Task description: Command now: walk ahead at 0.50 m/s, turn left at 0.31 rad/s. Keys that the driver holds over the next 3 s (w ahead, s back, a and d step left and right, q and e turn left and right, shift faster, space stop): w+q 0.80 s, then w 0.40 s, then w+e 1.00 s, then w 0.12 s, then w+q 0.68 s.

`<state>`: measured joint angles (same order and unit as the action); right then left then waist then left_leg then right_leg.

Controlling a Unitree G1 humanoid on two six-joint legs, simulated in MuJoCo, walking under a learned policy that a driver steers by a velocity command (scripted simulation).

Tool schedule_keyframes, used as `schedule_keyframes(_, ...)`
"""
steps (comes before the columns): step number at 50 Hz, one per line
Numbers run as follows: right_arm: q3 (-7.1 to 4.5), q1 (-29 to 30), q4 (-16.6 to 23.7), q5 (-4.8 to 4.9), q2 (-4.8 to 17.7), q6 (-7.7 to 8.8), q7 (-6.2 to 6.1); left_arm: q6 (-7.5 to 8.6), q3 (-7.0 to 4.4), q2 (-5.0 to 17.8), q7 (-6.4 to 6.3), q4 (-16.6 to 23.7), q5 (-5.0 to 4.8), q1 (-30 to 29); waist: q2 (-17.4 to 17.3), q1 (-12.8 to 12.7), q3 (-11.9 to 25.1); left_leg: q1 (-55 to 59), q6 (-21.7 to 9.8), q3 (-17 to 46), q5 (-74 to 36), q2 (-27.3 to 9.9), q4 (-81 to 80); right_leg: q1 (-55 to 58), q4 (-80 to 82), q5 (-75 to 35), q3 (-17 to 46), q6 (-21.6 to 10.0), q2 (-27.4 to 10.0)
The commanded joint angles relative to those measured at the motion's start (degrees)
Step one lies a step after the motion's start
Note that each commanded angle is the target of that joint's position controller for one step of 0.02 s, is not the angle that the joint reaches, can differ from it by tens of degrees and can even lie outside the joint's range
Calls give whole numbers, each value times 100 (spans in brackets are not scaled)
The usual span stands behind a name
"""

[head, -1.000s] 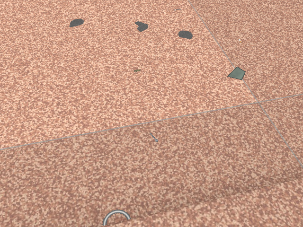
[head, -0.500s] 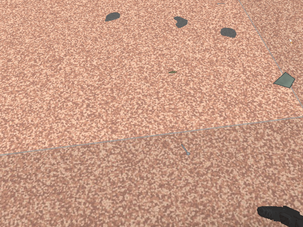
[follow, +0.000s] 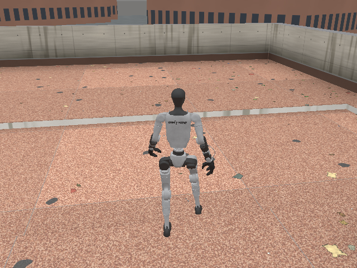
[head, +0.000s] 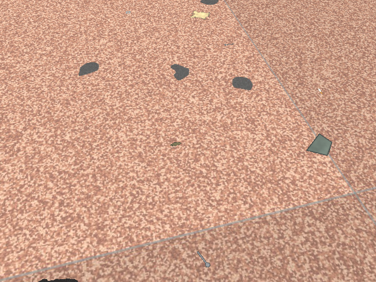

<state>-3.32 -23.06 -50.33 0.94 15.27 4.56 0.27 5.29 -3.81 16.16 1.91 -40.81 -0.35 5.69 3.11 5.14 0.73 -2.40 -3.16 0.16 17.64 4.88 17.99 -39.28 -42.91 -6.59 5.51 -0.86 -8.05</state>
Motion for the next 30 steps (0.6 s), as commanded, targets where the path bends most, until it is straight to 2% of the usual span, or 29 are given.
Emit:
schedule_keyframes(1, -225, -804, 170, 5, 897, -27, -172, 293, -107, 483, 200, 717, -14, -1192, -584, 231, -532, 1410, -1213, 1856, -1340, -1975, 319, -2053, 436, 13, 274, -52, -101)
schedule_keyframes(2, -232, -692, 239, 74, 857, -64, -269, 335, -71, 446, 280, 742, 13, -1310, -549, 167, -624, 1071, -1049, 1738, -1009, -1870, 565, -1735, 931, -575, 418, -65, -151)
schedule_keyframes(3, -234, -642, 338, 49, 861, -115, -321, 353, 7, 299, 360, 701, 70, -1467, -368, 286, -661, 382, -933, 1472, -632, -1587, 674, -1036, 1273, -1135, 46, -21, 124)
schedule_keyframes(4, -225, -562, 409, 52, 835, -167, -309, 340, 56, 144, 420, 615, 57, -1369, -360, 287, -641, -430, -824, 1356, -351, -1416, 794, -34, 1474, -1456, -39, -3, 271)
schedule_keyframes(5, -243, -536, 458, 75, 875, -188, -307, 309, 44, 169, 445, 548, 15, -1197, -419, 231, -571, -921, -732, 1341, -153, -1352, 917, 707, 1453, -1679, -35, 23, 386)
schedule_keyframes(6, -274, -499, 509, 99, 932, -201, -312, 261, 31, 210, 425, 496, -31, -1085, -557, 197, -560, -1034, -665, 1407, -36, -1325, 1093, 1047, 1477, -1602, 46, 64, 414)
schedule_keyframes(8, -301, -425, 595, 129, 886, -224, -320, 187, -21, 383, 308, 406, -77, -877, -694, 93, -634, -529, -497, 1604, -87, -1302, 1651, 1064, 1933, -1100, 264, 111, 245)
schedule_keyframes(9, -311, -491, 563, 100, 851, -257, -318, 193, -61, 496, 227, 329, -91, -603, -650, -34, -528, -233, -383, 1668, -297, -1276, 2250, 1262, 2201, -1010, 358, 88, 102)
schedule_keyframes(10, -328, -497, 512, 31, 884, -273, -278, 210, -172, 697, 149, 133, -79, 23, -517, -404, -89, -229, -233, 1558, -711, -1118, 3144, 2117, 2327, -1100, 107, 45, 183)
schedule_keyframes(11, -278, -519, 426, 21, 775, -262, -253, 191, -276, 887, 127, -258, -16, 1165, -537, -920, 509, -951, 29, 1274, -602, -841, 4476, 3766, 1959, -1293, -181, 87, 162)
schedule_keyframes(12, -125, -899, 284, 38, 201, -220, -184, 177, -241, 969, 153, -504, 82, 2148, -32, -1197, 1235, -2750, 344, 1244, 2185, -498, 6439, 5895, 722, -1380, 330, -22, -385)
schedule_keyframes(13, 57, -2318, 104, 77, -428, -106, -79, 114, -250, 1303, 156, -590, 209, 2212, 2175, -559, 1854, -4310, 469, 1472, 3261, -344, 8517, 6974, -383, -3358, 1242, -204, -1095)
schedule_keyframes(14, 74, -2475, 407, 344, -122, 21, -95, -73, -447, 1741, 239, -862, -40, 2713, 2783, -642, 2665, -4794, 581, 1301, 2607, -386, 9199, 7026, 936, -1369, 2990, -940, -1827)
schedule_keyframes(15, 53, -1586, 651, 485, 42, 13, -214, -182, -448, 1582, 237, -1068, -94, 2686, 1505, -765, 2169, -5354, 603, 840, 1823, -531, 9273, 6301, 2205, 2063, 3767, -1237, -2049)
schedule_keyframes(16, -23, -604, 782, 426, 348, -57, -369, -166, -256, 1046, 172, -904, 25, 1990, 286, -856, 1001, -5442, 590, 463, 1226, -712, 9145, 5125, 2831, 2674, 3321, -1070, -1753)
schedule_keyframes(17, -56, -319, 903, 350, 481, -179, -442, -50, -144, 877, 151, -772, 162, 1275, 234, -642, 586, -5128, 480, 513, 596, -978, 8916, 4031, 2723, 1891, 2864, -1286, -1895)
schedule_keyframes(18, -114, -221, 891, 173, 555, -278, -456, 95, -52, 534, 145, -688, 206, 552, 31, -334, 219, -4524, 339, 765, 250, -1227, 8241, 2983, 2559, 927, 2217, -1212, -1633)
schedule_keyframes(19, -150, -82, 874, 93, 447, -364, -423, 155, -16, 358, 134, -794, 194, 383, 218, -257, 38, -4205, 214, 906, 339, -1273, 7848, 2421, 2469, 542, 1417, -1013, -1366)
schedule_keyframes(20, -236, -112, 838, 147, 488, -383, -363, 200, 49, 114, 99, -853, 143, 248, 337, -108, -109, -3981, 70, 1094, -328, -1357, 6822, 2196, 2576, 792, 728, -637, -907)
schedule_keyframes(21, -246, 139, 944, 109, 414, -364, -316, 233, 31, 219, 4, -896, 122, 278, 515, -166, -352, -3845, 148, 968, -897, -1228, 5740, 2020, 2861, 576, 130, -542, -631)
schedule_keyframes(22, -224, 422, 1044, 13, 278, -310, -268, 265, 4, 313, -99, -975, 150, 523, 581, -309, -409, -3801, 215, 855, -1263, -1135, 5101, 2190, 2995, 119, -75, -615, -580)
schedule_keyframes(23, -197, 543, 1103, -38, 151, -272, -213, 270, -10, 347, -191, -1045, 185, 741, 510, -351, -347, -3815, 251, 842, -1498, -1080, 4541, 2478, 3006, -317, -184, -707, -641)
schedule_keyframes(24, -147, 684, 1155, -32, 2, -260, -158, 236, -31, 399, -255, -1092, 191, 857, 390, -382, -311, -3838, 250, 777, -1608, -1043, 3970, 2738, 3018, -531, -298, -768, -696)
schedule_keyframes(26, -89, 1115, 1349, -7, -122, -263, -27, 164, -98, 592, -313, -1111, 113, 1021, 157, -535, -316, -3970, 159, 542, -1932, -940, 3167, 3237, 3106, -872, -467, -805, -843)
schedule_keyframes(28, -81, 1570, 1552, 1, -89, -270, 87, 88, -131, 682, -349, -1127, 38, 1187, -43, -693, -438, -3954, 59, 263, -2105, -909, 2723, 3496, 3190, -741, -768, -717, -850)
schedule_keyframes(30, -84, 1972, 1721, 18, -68, -278, 191, 13, -150, 700, -357, -1178, 11, 1395, -160, -823, -638, -3959, -17, 71, -2141, -877, 2425, 3729, 3171, -623, -1062, -607, -827)
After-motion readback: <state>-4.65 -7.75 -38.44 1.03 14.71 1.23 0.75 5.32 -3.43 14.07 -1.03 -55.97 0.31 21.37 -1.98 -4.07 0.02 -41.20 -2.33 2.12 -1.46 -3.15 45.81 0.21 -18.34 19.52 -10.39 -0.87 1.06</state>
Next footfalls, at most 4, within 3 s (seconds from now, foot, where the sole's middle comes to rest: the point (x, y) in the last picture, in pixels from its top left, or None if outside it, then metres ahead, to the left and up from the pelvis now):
0.22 right None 0.34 -0.21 -0.89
0.74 left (156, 277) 0.57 0.09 -0.89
1.28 right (159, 195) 0.94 0.07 -0.89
1.78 left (94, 173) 1.08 0.37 -0.89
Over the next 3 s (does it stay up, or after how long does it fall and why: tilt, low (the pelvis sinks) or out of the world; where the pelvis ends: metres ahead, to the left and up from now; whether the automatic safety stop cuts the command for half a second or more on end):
stays up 1.62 0.28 -0.12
